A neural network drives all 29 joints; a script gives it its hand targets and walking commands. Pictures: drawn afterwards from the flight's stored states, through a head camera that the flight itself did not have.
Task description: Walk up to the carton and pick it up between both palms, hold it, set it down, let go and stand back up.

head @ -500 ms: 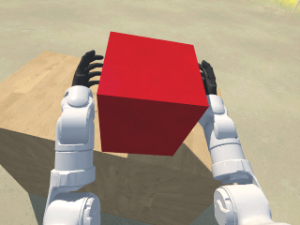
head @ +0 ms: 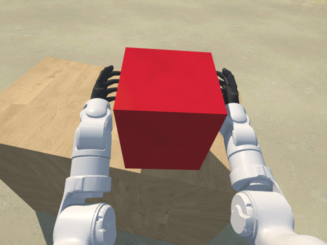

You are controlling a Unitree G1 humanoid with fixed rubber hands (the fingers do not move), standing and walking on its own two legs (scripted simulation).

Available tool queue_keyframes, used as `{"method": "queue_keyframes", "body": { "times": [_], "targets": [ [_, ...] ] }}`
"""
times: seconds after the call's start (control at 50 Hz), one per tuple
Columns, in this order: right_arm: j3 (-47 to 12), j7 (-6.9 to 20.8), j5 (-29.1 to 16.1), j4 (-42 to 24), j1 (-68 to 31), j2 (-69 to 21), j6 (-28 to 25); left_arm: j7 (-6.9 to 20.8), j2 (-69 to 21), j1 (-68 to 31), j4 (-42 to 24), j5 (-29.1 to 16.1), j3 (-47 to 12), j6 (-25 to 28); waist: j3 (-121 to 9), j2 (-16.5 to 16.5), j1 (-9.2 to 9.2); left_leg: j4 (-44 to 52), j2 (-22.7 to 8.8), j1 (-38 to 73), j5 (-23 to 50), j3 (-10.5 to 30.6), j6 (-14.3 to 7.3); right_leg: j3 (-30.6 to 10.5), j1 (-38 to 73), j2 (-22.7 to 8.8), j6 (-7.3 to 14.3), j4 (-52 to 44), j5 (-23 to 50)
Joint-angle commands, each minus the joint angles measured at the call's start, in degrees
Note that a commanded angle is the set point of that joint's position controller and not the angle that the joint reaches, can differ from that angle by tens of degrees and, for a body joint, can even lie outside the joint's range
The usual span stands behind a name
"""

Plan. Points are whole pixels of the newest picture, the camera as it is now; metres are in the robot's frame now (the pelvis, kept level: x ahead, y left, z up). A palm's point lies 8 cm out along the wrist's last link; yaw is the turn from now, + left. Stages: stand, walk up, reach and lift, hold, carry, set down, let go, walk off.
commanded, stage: set down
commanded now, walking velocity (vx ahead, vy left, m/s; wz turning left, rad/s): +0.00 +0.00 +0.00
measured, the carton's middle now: (165, 113) +0.42 -0.04 +0.11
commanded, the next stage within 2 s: none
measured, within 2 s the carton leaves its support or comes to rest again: rests again in 0.92 s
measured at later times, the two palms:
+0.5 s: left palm (111, 105) +0.43 +0.09 +0.15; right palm (230, 110) +0.40 -0.21 +0.14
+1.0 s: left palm (116, 107) +0.44 +0.09 +0.12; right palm (229, 113) +0.41 -0.21 +0.12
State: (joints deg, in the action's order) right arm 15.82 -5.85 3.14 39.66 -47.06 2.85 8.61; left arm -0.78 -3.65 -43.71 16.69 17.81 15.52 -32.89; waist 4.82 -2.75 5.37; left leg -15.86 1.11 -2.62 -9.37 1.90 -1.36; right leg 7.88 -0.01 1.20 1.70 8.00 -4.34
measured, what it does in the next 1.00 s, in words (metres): stands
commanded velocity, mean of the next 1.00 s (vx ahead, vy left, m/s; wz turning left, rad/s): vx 0.00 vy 0.00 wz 0.00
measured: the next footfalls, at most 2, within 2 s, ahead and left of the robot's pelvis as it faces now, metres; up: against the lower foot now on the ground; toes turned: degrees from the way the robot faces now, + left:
none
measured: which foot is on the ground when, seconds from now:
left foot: down 0.00-1.00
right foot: down 0.00-1.00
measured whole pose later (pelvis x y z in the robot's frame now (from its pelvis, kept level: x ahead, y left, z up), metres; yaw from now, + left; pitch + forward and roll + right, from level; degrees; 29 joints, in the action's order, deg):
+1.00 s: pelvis +0.02 +0.00 +0.00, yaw +1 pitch +6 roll -1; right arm 24.3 -4.4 13.4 48.4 -44.9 0.9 0.2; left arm -2.0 -4.8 -43.4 37.3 15.9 19.7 -13.6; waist -3.7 1.0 6.7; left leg -12.7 1.4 -10.3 -7.8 2.7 -1.2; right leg 8.6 -7.3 1.2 1.9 4.6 -2.9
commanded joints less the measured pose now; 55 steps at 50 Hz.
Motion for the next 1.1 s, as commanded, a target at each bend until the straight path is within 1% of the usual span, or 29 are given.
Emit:
{"method": "queue_keyframes", "body": {
  "times": [0.0, 0.04, 0.12, 0.16, 0.18, 0.24, 0.32, 0.34, 0.38, 0.4, 0.42, 0.44, 0.48, 0.5, 0.54, 0.56, 0.58, 0.6, 0.72, 0.74, 0.76, 0.78, 0.84, 0.86, 0.9, 0.96, 1.02, 1.04, 1.08],
  "targets": [
    [-12.34, 5.57, 0.07, -10.62, -34.16, -15.75, -5.69, 5.45, -19.28, -33.85, -6.99, -5.44, -17.34, 7.86, -38.5, 2.55, 1.25, 0.72, 0.62, 3.76, 21.15, 0.07, 2.74, -1.19, 18.12, 1.15, -2.99, 4.9, 26.52],
    [-14.15, 5.08, -0.98, -10.75, -33.57, -16.94, -6.25, 5.59, -20.13, -32.95, -6.9, -5.88, -18.02, 8.31, -39.36, 2.75, 1.52, 0.39, 0.93, 2.17, 24.21, 0.54, 2.06, -2.13, 20.79, 0.9, -3.26, 5.95, 32.23],
    [-14.75, 4.45, -1.25, -10.45, -31.55, -18.62, -6.55, 5.89, -20.26, -31.24, -7.65, -5.48, -18.4, 8.68, -37.18, 2.29, 1.5, 1.25, 0.97, -2.77, 24.08, 0.78, 1.31, -2.85, 25.16, -0.04, -3.58, 6.4, 35.97],
    [-14.36, 4.37, -0.99, -11.2, -31.15, -18.4, -7.02, 6.0, -20.77, -31.23, -8.96, -6.22, -19.39, 8.93, -38.25, 3.78, 1.84, 1.42, 0.72, -1.23, 23.61, 1.14, 1.57, -2.66, 23.9, 0.19, -3.1, 5.97, 34.28],
    [-14.21, 4.36, -0.35, -11.26, -31.74, -18.76, -7.29, 6.14, -20.83, -32.03, -7.99, -6.05, -19.0, 9.23, -38.27, 2.32, 1.97, 1.5, 0.92, -0.96, 23.12, 1.15, 1.55, -2.45, 23.63, 0.3, -3.19, 5.96, 34.19],
    [-14.71, 4.54, 0.22, -12.68, -33.73, -19.59, -8.54, 6.11, -21.3, -32.91, -6.3, -6.1, -18.56, 10.96, -39.81, 1.86, 1.55, 2.52, 0.76, -2.49, 20.92, 1.22, 0.78, -2.61, 24.57, -0.13, -3.79, 6.73, 35.01],
    [-13.19, 5.7, 1.22, -8.55, -33.92, -19.48, -9.64, 5.36, -20.18, -33.65, -3.4, -4.56, -16.09, 12.57, -38.92, 2.17, 0.29, 2.99, 0.67, -2.39, 19.84, 1.23, 1.03, -2.4, 24.05, 0.01, -3.59, 6.67, 33.37],
    [-11.47, 6.12, 2.21, -6.69, -34.27, -18.47, -9.61, 5.22, -20.22, -32.94, -1.47, -4.32, -15.14, 12.74, -37.74, 2.27, 0.32, 3.46, 0.1, -1.42, 17.48, 1.64, 1.27, -2.02, 22.29, 0.15, -3.35, 5.81, 30.1],
    [-11.3, 6.3, 2.82, -6.87, -34.91, -19.31, -9.81, 5.26, -19.87, -33.26, 0.46, -4.0, -13.57, 13.46, -37.37, 1.01, -0.36, 3.66, 0.17, -2.13, 15.38, 1.21, 0.42, -2.31, 21.58, -0.02, -3.63, 5.95, 28.41],
    [-11.49, 6.5, 3.19, -5.7, -34.58, -19.93, -9.79, 5.19, -19.66, -34.28, 0.74, -4.58, -13.64, 13.88, -37.59, 0.4, 0.01, 3.91, 0.23, -2.68, 14.84, 1.06, 0.33, -2.47, 21.49, -0.06, -3.75, 6.06, 28.93],
    [-10.23, 6.79, 3.7, -4.23, -35.14, -19.75, -9.76, 5.12, -19.97, -35.21, 1.99, -4.31, -13.79, 14.48, -37.72, 1.45, 0.19, 4.74, 0.27, -3.26, 12.68, 1.33, 0.42, -2.36, 21.54, -0.27, -3.61, 6.08, 27.33],
    [-9.65, 7.07, 4.12, -3.89, -35.74, -19.96, -10.07, 4.89, -20.19, -36.3, 1.91, -4.84, -13.91, 15.09, -39.22, 2.11, 0.04, 4.8, 0.02, -2.28, 12.94, 1.33, 0.68, -1.96, 20.12, -0.05, -3.17, 5.84, 26.06],
    [-9.32, 7.3, 4.87, -3.26, -36.29, -20.31, -10.41, 4.72, -20.53, -36.8, 4.78, -5.27, -13.29, 16.22, -39.99, 0.67, 0.56, 4.15, 0.0, -1.84, 14.56, 1.32, 0.71, -2.16, 20.47, 0.12, -3.27, 5.75, 28.41],
    [-9.34, 7.09, 4.94, -3.0, -36.23, -20.73, -10.55, 4.8, -20.35, -36.29, 6.3, -5.5, -13.32, 16.74, -39.87, 0.82, 0.51, 4.1, 0.09, -3.14, 14.67, 1.63, 0.27, -2.53, 21.52, -0.1, -3.32, 6.23, 29.89],
    [-8.3, 7.12, 5.4, -2.18, -35.92, -20.61, -10.97, 4.62, -21.43, -35.94, 6.93, -4.75, -12.94, 17.64, -40.11, 2.88, 0.75, 3.05, 0.25, -3.41, 18.49, 1.55, 1.11, -2.3, 20.51, -0.03, -3.16, 6.4, 33.49],
    [-7.78, 7.16, 5.91, -1.32, -35.78, -20.69, -11.06, 4.63, -21.03, -36.46, 7.95, -4.72, -11.91, 18.14, -40.44, 2.09, 0.79, 2.76, 0.25, -3.6, 18.56, 1.78, 1.14, -2.25, 20.77, -0.12, -3.21, 6.54, 34.05],
    [-7.41, 7.23, 5.88, -0.76, -35.37, -20.58, -10.96, 4.51, -21.45, -36.42, 8.48, -4.6, -12.26, 18.51, -39.9, 3.3, 1.25, 2.45, 0.26, -3.7, 18.98, 1.89, 1.28, -2.7, 19.82, -0.29, -2.83, 6.34, 34.11],
    [-6.65, 7.38, 6.17, 0.07, -35.27, -20.5, -10.76, 4.44, -21.28, -36.92, 8.54, -4.52, -11.7, 19.1, -40.17, 3.73, 0.81, 3.04, -0.06, -4.34, 18.33, 2.18, 1.04, -2.47, 19.28, -0.48, -2.77, 6.11, 32.33],
    [-5.01, 8.64, 8.0, 4.45, -33.56, -21.93, -9.57, 4.79, -20.43, -37.19, 11.24, -3.7, -8.68, 20.12, -36.97, 2.12, 1.21, 4.33, -0.35, -4.13, 15.23, 2.08, 1.26, -2.11, 18.21, -0.05, -2.24, 5.29, 29.52],
    [-4.37, 8.72, 8.1, 4.43, -34.48, -22.04, -9.63, 4.75, -21.25, -38.1, 12.23, -3.8, -9.4, 20.26, -37.15, 3.04, 1.33, 4.06, -0.12, -4.2, 15.58, 2.52, 1.4, -1.83, 17.68, -0.14, -2.39, 5.44, 29.58],
    [-3.89, 8.88, 9.15, 4.08, -34.42, -21.67, -9.92, 4.67, -22.18, -38.06, 12.53, -3.96, -9.01, 20.51, -38.11, 2.96, 1.9, 3.89, -0.54, -2.19, 16.25, 2.83, 1.86, -1.47, 16.0, 0.13, -1.88, 4.94, 28.95],
    [-4.01, 8.81, 8.92, 3.74, -34.07, -21.83, -10.25, 4.31, -22.1, -38.37, 11.74, -4.24, -10.54, 20.95, -39.61, 4.65, 2.13, 3.15, -0.49, -1.88, 18.0, 2.41, 2.37, -1.48, 15.32, 0.31, -1.84, 5.03, 29.56],
    [-4.45, 8.92, 9.85, 0.55, -35.36, -23.58, -11.73, 3.81, -24.53, -39.6, 11.04, -5.6, -12.75, 22.98, -47.2, 5.08, 3.31, 0.93, -0.41, 0.55, 24.0, 2.74, 2.9, -1.89, 13.88, 0.61, -1.73, 5.49, 34.71],
    [-4.59, 9.03, 9.94, 0.87, -35.16, -24.38, -12.03, 3.7, -24.79, -39.64, 10.62, -5.11, -12.77, 23.55, -48.2, 5.23, 2.97, 1.29, -0.36, 0.43, 24.79, 2.92, 3.29, -1.69, 14.66, 0.64, -1.46, 5.42, 35.58],
    [-6.76, 8.93, 9.58, 0.41, -34.53, -26.27, -12.25, 3.91, -24.97, -39.98, 11.25, -4.99, -13.08, 24.29, -48.88, 4.26, 2.26, 1.59, -0.26, -3.06, 25.01, 2.79, 2.15, -2.68, 17.6, 0.1, -1.64, 6.43, 38.54],
    [-6.86, 9.16, 9.88, 0.63, -32.88, -26.37, -12.76, 3.68, -26.04, -37.37, 10.42, -3.67, -12.62, 23.89, -48.06, 4.55, 1.75, 1.9, -0.26, -4.0, 27.15, 2.73, 2.49, -2.78, 19.59, 0.03, -1.58, 7.01, 41.01],
    [-5.08, 9.36, 11.21, 2.94, -33.51, -25.17, -11.21, 4.08, -24.3, -35.79, 16.05, -2.7, -8.74, 22.36, -40.9, 2.44, 1.5, 3.05, -0.6, -4.49, 19.65, 3.12, 1.74, -2.61, 17.16, -0.33, -1.86, 5.49, 33.23],
    [-5.17, 9.25, 11.27, 3.39, -32.22, -25.72, -10.68, 4.43, -23.51, -34.78, 16.6, -2.18, -7.68, 22.01, -39.25, 0.38, 1.47, 3.31, -0.6, -4.9, 19.02, 2.8, 1.39, -2.7, 17.88, -0.1, -2.07, 5.47, 33.92],
    [-4.83, 9.26, 11.59, 1.83, -32.98, -25.24, -10.53, 4.84, -23.1, -34.13, 17.88, -1.92, -6.26, 21.7, -39.06, -0.58, 0.86, 4.22, -0.4, -6.47, 16.72, 3.06, 1.12, -2.61, 19.39, -0.58, -2.19, 5.7, 33.12]
  ]
}}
